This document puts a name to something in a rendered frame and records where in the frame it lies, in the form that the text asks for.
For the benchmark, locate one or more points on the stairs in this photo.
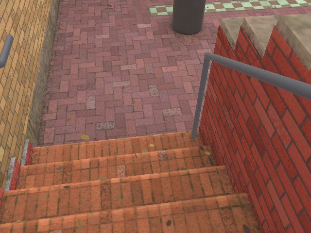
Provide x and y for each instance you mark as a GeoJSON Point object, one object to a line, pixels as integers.
{"type": "Point", "coordinates": [161, 183]}

